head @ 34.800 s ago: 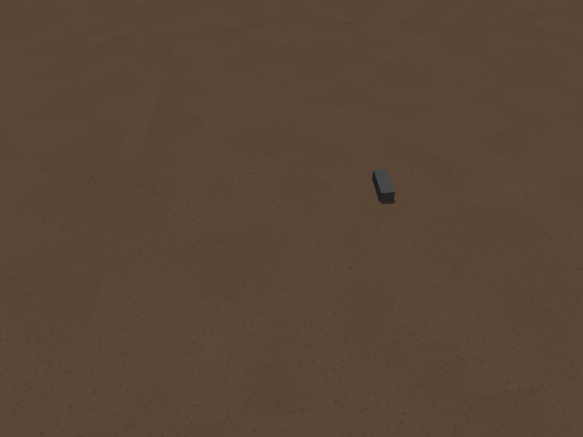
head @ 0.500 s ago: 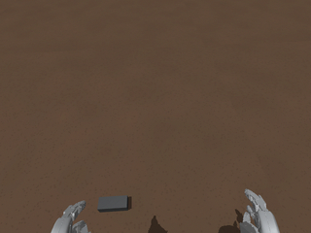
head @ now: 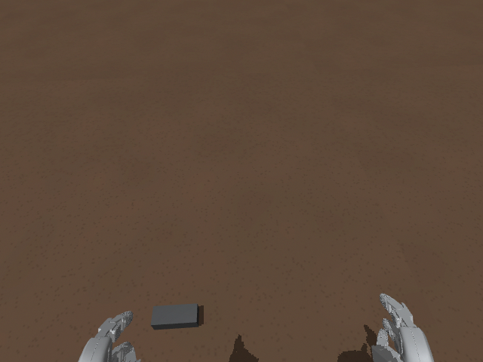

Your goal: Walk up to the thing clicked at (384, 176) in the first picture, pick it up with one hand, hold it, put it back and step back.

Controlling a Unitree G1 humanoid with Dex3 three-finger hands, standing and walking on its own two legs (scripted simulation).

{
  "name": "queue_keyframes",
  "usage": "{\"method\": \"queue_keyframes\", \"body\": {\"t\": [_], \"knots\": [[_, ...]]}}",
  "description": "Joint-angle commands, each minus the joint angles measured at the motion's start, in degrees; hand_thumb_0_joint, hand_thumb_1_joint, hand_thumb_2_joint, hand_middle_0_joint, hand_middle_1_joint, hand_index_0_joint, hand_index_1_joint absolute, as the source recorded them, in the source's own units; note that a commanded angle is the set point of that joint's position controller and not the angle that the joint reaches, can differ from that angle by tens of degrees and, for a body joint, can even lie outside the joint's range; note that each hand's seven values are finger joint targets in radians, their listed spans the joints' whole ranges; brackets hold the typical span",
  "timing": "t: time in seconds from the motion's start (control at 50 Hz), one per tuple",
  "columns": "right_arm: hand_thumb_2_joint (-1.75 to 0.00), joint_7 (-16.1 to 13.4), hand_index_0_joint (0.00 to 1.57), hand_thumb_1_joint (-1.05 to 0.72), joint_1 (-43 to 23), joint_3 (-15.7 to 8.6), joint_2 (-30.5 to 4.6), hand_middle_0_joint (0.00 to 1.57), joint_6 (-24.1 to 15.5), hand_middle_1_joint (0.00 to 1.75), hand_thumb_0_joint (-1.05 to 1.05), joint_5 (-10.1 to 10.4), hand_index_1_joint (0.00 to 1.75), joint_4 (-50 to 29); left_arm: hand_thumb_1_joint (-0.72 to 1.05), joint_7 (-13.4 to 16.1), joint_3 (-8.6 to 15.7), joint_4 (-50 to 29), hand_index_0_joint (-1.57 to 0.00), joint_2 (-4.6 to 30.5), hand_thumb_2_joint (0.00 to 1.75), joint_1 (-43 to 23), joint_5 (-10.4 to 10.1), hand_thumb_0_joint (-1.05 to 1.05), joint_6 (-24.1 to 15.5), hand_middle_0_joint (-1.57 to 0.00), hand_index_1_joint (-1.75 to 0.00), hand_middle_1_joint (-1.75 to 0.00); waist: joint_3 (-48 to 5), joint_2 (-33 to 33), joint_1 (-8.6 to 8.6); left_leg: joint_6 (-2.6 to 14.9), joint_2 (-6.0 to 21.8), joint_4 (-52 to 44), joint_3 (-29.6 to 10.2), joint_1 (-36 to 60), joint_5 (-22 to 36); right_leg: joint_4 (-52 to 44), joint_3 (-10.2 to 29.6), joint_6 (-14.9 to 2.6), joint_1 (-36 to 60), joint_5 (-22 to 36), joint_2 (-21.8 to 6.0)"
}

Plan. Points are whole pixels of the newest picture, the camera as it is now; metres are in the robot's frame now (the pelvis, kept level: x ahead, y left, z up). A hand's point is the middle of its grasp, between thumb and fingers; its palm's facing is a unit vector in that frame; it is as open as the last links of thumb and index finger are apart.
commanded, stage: stand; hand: left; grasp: from above
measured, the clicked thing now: (175, 316) +0.43 +0.26 -0.68
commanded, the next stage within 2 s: none
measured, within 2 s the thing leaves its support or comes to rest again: neither
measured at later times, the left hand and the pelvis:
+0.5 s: hand out of the picture +0.07 +0.24 -0.10, palm faces +0.04 -0.94 -0.33, open 7.4 cm; pelvis -0.01 +0.01 +0.05, yaw +0 degrees
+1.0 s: hand out of the picture +0.01 +0.25 -0.10, palm faces +0.03 -0.94 -0.35, open 7.4 cm; pelvis -0.02 +0.01 +0.07, yaw +0 degrees
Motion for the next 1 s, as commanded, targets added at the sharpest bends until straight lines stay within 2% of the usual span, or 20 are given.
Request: {"method": "queue_keyframes", "body": {"t": [0.0,0.06,0.08,0.1,0.12,0.16,0.18,0.22,0.3,0.34,0.42,0.5,0.52,0.54,0.64,0.74,0.8,0.82,0.92,0.98], "knots": [[-0.90,-0.55,0.20,-0.90,-3.57,-3.49,-7.51,0.20,-3.46,0.30,0.00,0.10,0.30,-9.30,0.90,0.15,3.00,-10.72,-0.20,5.55,0.90,-0.25,0.13,0.00,-3.03,-0.20,-0.30,-0.30,-5.21,0.92,-0.21,-0.47,0.77,-11.06,-1.49,6.69,14.43,-7.33,-1.00,-1.19,2.63,11.61,0.45],[-0.90,-0.43,0.20,-0.90,-3.66,-3.43,-7.49,0.20,-3.57,0.30,0.00,0.07,0.30,-9.24,0.90,0.03,2.93,-10.58,-0.20,5.41,0.90,-1.48,0.16,0.00,-2.98,-0.20,-0.30,-0.30,-2.96,0.77,-0.22,-0.48,0.94,-11.83,-1.91,5.95,11.43,-7.57,-1.14,-1.08,1.37,9.11,0.54],[-0.90,2.99,0.20,-0.90,-8.78,-5.70,-12.90,0.20,2.37,0.30,0.00,-7.19,0.30,5.16,0.90,2.11,3.51,9.52,-0.20,9.95,0.90,-17.30,7.03,0.00,-14.58,-0.20,-0.30,-0.30,9.18,-2.48,4.59,2.45,3.30,-16.66,-3.78,7.53,21.23,-11.21,5.38,-2.98,11.93,10.98,-4.36],[-0.90,4.26,0.20,-0.90,-8.86,-6.82,-13.63,0.20,4.56,0.30,0.00,-7.36,0.30,5.78,0.90,1.83,4.66,18.97,-0.20,11.04,0.90,-12.92,7.01,0.00,-18.40,-0.20,-0.30,-0.30,3.62,-4.54,3.98,2.82,2.41,-16.26,-1.81,12.07,22.79,-12.18,7.71,-4.67,13.57,12.00,-4.88],[-0.90,5.22,0.20,-0.90,-7.23,-6.65,-14.00,0.20,5.60,0.30,0.00,-7.72,0.30,4.36,0.90,1.45,4.30,21.49,-0.20,11.41,0.90,-12.75,6.94,0.00,-20.23,-0.20,-0.30,-0.30,2.67,-4.43,2.57,2.63,2.28,-16.60,-3.20,13.61,21.36,-13.07,9.22,-5.26,12.26,12.66,-4.56],[-0.90,7.10,0.20,-0.90,-7.43,-6.77,-12.57,0.20,6.38,0.30,0.00,-5.17,0.30,7.56,0.90,1.09,3.56,26.81,-0.20,11.83,0.90,-13.76,7.03,0.00,-22.40,-0.20,-0.30,-0.30,-0.39,-3.69,3.34,2.62,1.61,-17.80,-2.67,17.32,22.42,-13.01,9.82,-4.76,18.35,19.34,-6.24],[-0.90,7.81,0.20,-0.90,-6.93,-6.45,-11.72,0.20,6.82,0.30,0.00,-4.21,0.30,8.69,0.90,0.84,3.54,29.45,-0.20,11.52,0.90,-15.73,6.50,0.00,-22.56,-0.20,-0.30,-0.30,0.49,-5.12,3.21,2.38,1.23,-19.04,-1.80,18.45,19.99,-14.52,9.49,-4.23,17.70,17.02,-6.53],[-0.90,8.68,0.20,-0.90,-8.45,-6.83,-11.16,0.20,7.32,0.30,0.00,-3.58,0.30,10.62,0.90,0.95,3.63,34.56,-0.20,11.23,0.90,-16.79,5.87,0.00,-23.14,-0.20,-0.30,-0.30,1.10,-5.24,3.63,2.13,1.20,-19.87,-2.42,20.89,20.81,-17.41,9.42,-3.54,17.98,17.15,-6.75],[-0.90,9.01,0.20,-0.90,-9.15,-6.95,-11.46,0.20,8.71,0.30,0.00,-3.92,0.30,15.09,0.90,1.20,3.51,43.45,-0.20,11.16,0.90,-19.52,5.78,0.00,-24.62,-0.20,-0.30,-0.30,5.18,-3.00,3.24,2.36,2.16,-25.70,-4.08,23.65,17.81,-21.75,8.56,-2.37,18.12,13.76,-6.40],[-0.90,8.89,0.20,-0.90,-9.11,-6.92,-11.45,0.20,9.14,0.30,0.00,-3.79,0.30,16.94,0.90,1.12,3.37,47.15,-0.20,10.84,0.90,-20.01,5.59,0.00,-25.34,-0.20,-0.30,-0.30,5.13,-3.08,3.13,2.10,2.62,-27.59,-4.19,24.77,20.90,-22.57,7.92,-2.17,21.56,17.44,-6.52],[-0.90,8.52,0.20,-0.90,-9.20,-6.82,-12.20,0.20,9.88,0.30,0.00,-3.34,0.30,20.51,0.90,1.23,3.26,53.47,-0.20,11.08,0.90,-19.74,5.18,0.00,-25.77,-0.20,-0.30,-0.30,6.52,-1.31,3.23,1.71,3.61,-32.91,-5.32,27.80,22.30,-26.58,7.15,-1.65,25.10,19.20,-6.32],[-0.90,8.06,0.20,-0.90,-9.32,-6.79,-13.26,0.20,10.45,0.30,0.00,-3.00,0.30,23.78,0.90,1.26,2.98,58.67,-0.20,11.11,0.90,-19.98,4.76,0.00,-25.68,-0.20,-0.30,-0.30,9.00,-0.71,3.18,1.28,4.48,-38.65,-6.27,28.60,19.44,-29.37,6.58,-1.21,28.11,17.71,-6.25],[-0.90,8.07,0.20,-0.90,-9.86,-6.88,-13.69,0.20,10.62,0.30,0.00,-2.94,0.30,24.42,0.90,1.22,2.86,59.87,-0.20,11.08,0.90,-19.55,4.84,0.00,-25.69,-0.20,-0.30,-0.30,10.10,-0.27,3.43,1.24,4.51,-40.01,-6.66,27.70,16.33,-30.36,6.32,-1.06,28.58,16.80,-6.12],[-0.90,8.05,0.20,-0.90,-9.72,-6.87,-13.65,0.20,10.70,0.30,0.00,-2.86,0.30,24.93,0.90,1.15,2.91,60.84,-0.20,11.56,0.90,-19.86,4.87,0.00,-25.62,-0.20,-0.30,-0.30,10.89,-0.57,3.22,1.10,4.50,-41.44,-6.84,27.64,14.24,-30.66,6.18,-1.08,28.79,16.05,-6.01],[-0.90,8.17,0.20,-0.90,-9.46,-6.82,-13.67,0.20,10.97,0.30,0.00,-2.46,0.30,27.63,0.90,1.17,2.60,64.94,-0.20,12.09,0.90,-19.77,5.01,0.00,-25.95,-0.20,-0.30,-0.30,11.60,-1.48,3.01,0.89,4.53,-42.64,-6.33,30.35,16.22,-33.84,6.54,-0.78,29.53,17.07,-6.89],[-0.90,8.26,0.20,-0.90,-9.38,-6.84,-14.14,0.20,11.28,0.30,0.00,-2.45,0.30,29.28,0.90,0.98,2.42,67.19,-0.20,12.56,0.90,-20.23,4.90,0.00,-25.83,-0.20,-0.30,-0.30,12.89,-1.51,2.86,0.71,4.92,-45.42,-6.94,29.49,11.32,-34.75,6.30,-0.62,29.34,15.15,-6.72],[-0.90,8.38,0.20,-0.90,-10.18,-6.69,-14.02,0.20,11.27,0.30,0.00,-2.37,0.30,29.70,0.90,0.89,2.18,68.34,-0.20,12.47,0.90,-19.72,5.03,0.00,-25.88,-0.20,-0.30,-0.30,13.28,-2.30,3.11,0.59,4.77,-45.21,-6.58,29.38,12.06,-35.71,6.62,-0.66,29.50,14.59,-7.00],[-0.90,8.38,0.20,-0.90,-9.79,-6.74,-14.25,0.20,11.31,0.30,0.00,-2.33,0.30,30.06,0.90,0.85,2.27,68.48,-0.20,12.71,0.90,-19.70,4.97,0.00,-25.76,-0.20,-0.30,-0.30,13.42,-1.62,3.03,0.59,5.08,-46.01,-6.93,29.45,9.54,-35.45,6.37,-0.68,28.86,13.52,-6.72],[-0.90,8.61,0.20,-0.90,-10.41,-6.45,-14.17,0.20,11.18,0.30,0.00,-2.17,0.30,30.67,0.90,0.90,2.00,69.36,-0.20,13.31,0.90,-20.07,4.95,0.00,-26.17,-0.20,-0.30,-0.30,12.12,-4.05,2.77,0.64,4.80,-44.48,-5.95,31.78,15.04,-37.21,7.06,-0.78,28.97,14.72,-7.67],[-0.90,8.70,0.20,-0.90,-10.17,-6.26,-14.40,0.20,11.23,0.30,0.00,-2.17,0.30,31.16,0.90,0.88,1.98,69.68,-0.20,13.67,0.90,-20.56,4.79,0.00,-26.24,-0.20,-0.30,-0.30,12.39,-3.24,2.42,0.74,4.96,-44.67,-5.83,32.03,14.73,-37.48,7.26,-0.83,28.51,14.59,-7.75]]}}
